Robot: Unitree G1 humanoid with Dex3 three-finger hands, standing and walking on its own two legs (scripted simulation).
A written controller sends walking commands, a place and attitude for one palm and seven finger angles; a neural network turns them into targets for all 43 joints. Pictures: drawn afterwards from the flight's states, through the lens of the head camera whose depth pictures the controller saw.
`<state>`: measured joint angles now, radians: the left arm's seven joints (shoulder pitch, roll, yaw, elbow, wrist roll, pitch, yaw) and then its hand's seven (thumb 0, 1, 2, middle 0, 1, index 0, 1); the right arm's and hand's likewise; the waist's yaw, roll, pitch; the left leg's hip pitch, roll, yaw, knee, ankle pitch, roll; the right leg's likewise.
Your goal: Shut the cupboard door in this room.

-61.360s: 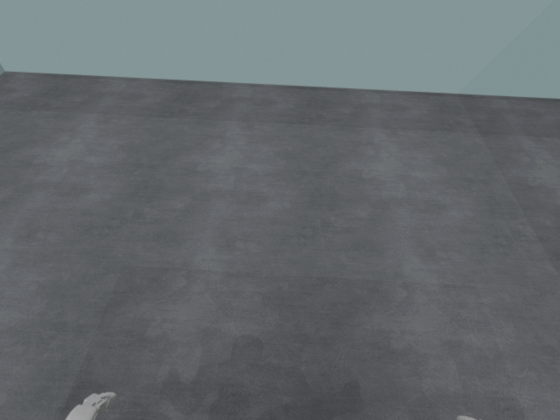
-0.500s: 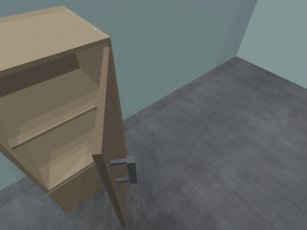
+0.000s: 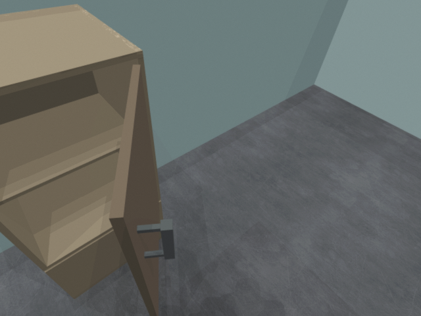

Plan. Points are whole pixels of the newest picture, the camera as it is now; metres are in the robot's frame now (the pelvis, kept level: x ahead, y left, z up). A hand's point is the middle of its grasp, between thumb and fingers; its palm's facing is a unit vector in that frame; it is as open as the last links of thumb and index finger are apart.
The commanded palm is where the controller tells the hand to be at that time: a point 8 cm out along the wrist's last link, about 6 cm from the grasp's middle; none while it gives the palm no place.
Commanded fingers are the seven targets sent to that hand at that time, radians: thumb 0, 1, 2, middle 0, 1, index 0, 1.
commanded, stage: look again from close up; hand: left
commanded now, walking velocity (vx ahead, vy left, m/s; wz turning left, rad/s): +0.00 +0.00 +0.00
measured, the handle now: (157, 241) +0.25 +0.12 +0.01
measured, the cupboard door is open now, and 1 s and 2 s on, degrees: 57 57 55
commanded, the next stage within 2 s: shuffle to correct the standing spot in 0.48 s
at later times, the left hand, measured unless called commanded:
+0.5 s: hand out of the picture -0.05 +0.22 -0.17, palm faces +0.02 -0.98 -0.18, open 7.4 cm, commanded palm none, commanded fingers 0.00 0.90 0.90 -0.20 -0.30 -0.20 -0.30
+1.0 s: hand out of the picture -0.08 +0.19 -0.17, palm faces +0.21 -0.96 -0.17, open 7.4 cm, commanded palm none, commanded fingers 0.00 0.90 0.90 -0.20 -0.30 -0.20 -0.30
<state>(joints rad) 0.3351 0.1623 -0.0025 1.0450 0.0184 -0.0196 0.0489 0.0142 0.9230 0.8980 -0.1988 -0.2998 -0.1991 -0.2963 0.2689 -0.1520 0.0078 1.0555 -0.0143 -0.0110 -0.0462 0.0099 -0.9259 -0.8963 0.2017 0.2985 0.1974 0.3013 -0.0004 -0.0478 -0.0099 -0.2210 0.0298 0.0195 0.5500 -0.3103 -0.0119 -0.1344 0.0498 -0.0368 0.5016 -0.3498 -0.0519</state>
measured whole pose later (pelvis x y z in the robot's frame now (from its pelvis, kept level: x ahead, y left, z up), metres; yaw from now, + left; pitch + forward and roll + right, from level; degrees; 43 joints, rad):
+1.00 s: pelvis +0.00 +0.03 +0.01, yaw +9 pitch +1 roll +0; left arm 0.46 0.18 0.04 1.05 0.04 -0.04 0.03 0.00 0.91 0.90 -0.20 -0.30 -0.20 -0.30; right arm 0.34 -0.15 -0.04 1.05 -0.03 0.02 0.01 0.00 -0.91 -0.90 0.20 0.30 0.20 0.30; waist 0.02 -0.06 -0.03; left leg -0.49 0.00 0.04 0.98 -0.40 0.06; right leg -0.10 -0.02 -0.15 0.41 -0.33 -0.03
